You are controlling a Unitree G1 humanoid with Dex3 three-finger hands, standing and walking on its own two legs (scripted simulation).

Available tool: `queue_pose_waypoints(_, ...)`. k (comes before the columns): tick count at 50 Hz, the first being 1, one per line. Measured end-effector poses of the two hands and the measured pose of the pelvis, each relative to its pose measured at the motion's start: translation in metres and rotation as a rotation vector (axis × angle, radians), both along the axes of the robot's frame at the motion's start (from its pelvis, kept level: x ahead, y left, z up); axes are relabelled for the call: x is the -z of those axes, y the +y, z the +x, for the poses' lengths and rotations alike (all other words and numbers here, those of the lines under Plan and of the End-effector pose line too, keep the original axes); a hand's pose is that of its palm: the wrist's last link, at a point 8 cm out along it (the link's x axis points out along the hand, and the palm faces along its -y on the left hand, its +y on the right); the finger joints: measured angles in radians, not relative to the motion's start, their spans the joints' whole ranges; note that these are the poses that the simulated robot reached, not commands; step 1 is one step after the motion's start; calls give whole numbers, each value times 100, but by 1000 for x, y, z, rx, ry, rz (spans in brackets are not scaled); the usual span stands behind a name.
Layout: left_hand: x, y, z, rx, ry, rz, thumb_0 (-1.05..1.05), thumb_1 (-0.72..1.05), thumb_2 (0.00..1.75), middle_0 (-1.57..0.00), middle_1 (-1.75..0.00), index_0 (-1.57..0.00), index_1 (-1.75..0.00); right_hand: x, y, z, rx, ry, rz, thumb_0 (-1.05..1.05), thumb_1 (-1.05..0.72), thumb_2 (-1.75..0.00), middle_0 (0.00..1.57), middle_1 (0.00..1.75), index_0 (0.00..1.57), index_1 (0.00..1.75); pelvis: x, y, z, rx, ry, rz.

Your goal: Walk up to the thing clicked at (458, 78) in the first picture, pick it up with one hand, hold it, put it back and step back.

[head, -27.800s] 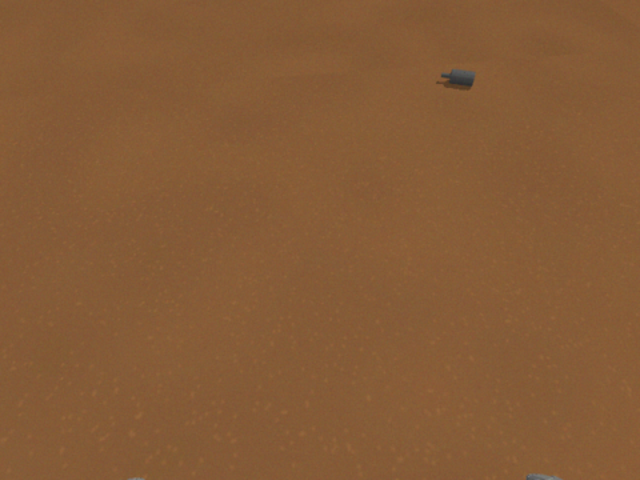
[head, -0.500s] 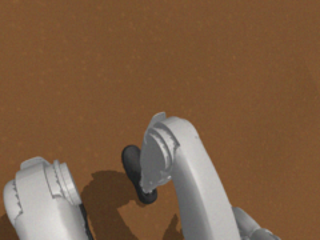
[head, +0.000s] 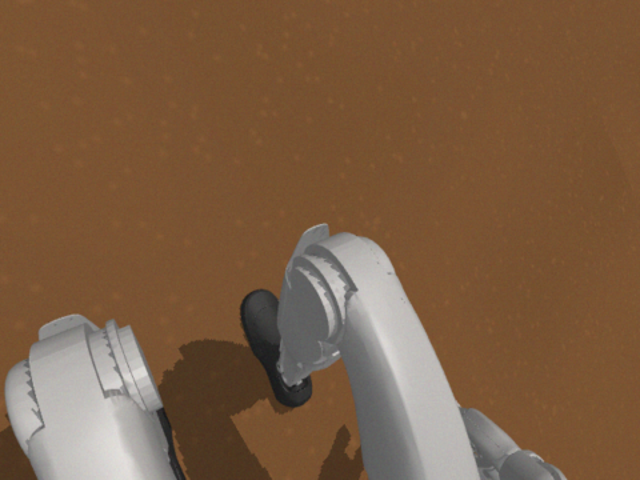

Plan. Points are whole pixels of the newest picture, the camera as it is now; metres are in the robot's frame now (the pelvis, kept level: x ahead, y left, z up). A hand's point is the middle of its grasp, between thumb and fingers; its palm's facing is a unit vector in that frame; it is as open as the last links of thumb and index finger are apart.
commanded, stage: open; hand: left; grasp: from above
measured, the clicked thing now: out of the picture +0.48 +0.33 -0.27
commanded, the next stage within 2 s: withdraw in 0.32 s
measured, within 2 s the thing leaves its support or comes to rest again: neither
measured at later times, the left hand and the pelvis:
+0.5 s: hand out of the picture +0.46 +0.30 -0.24, palm faces -0.48 -0.06 -0.87, open 12.5 cm; pelvis +0.00 +0.00 +0.00, yaw +0 degrees
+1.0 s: hand out of the picture +0.47 +0.31 -0.05, palm faces -0.44 -0.10 -0.89, open 13.3 cm; pelvis +0.00 -0.01 +0.08, yaw +8 degrees
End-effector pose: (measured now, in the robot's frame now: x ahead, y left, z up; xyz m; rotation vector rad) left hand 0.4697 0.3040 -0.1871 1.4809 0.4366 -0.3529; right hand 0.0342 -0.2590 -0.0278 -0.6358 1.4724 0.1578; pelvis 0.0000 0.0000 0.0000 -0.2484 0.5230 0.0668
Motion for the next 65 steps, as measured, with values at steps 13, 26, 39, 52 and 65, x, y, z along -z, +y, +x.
queue_pose_waypoints(13, 0, 1, -1, 3, 8, -11, 0, -20, 90, -31, -84, -30, -85, 0, 1, -2, 17, 23, 2, 0, -90, -90, 20, 30, 21, 30, -3, -1, 1, -1, 10, -3)
queue_pose_waypoints(26, -4, 2, -1, 21, -12, -10, 0, -27, 92, -23, -92, -23, -91, -1, -2, 2, 8, 12, -14, 0, -90, -90, 20, 30, 21, 30, -3, -1, 0, 0, 9, 0)
queue_pose_waypoints(39, -95, 18, 8, -118, -193, 70, 0, -44, 97, -15, -96, -14, -97, 5, -5, 21, 109, -40, 70, 1, -91, -90, 20, 30, 21, 30, -24, -2, 9, -22, 106, 41)
queue_pose_waypoints(52, -205, 3, 2, -212, 13, 74, 0, -39, 95, -21, -92, -19, -94, -19, -11, 61, 178, -174, 115, 1, -91, -91, 20, 30, 21, 30, -87, -8, 3, -58, 123, 118)
queue_pose_waypoints(65, -158, 11, -18, -117, 59, 39, 0, -33, 90, -28, -86, -25, -88, -16, -32, 31, 150, -76, -18, 1, -91, -91, 20, 30, 20, 30, -69, -11, -4, -64, 114, 116)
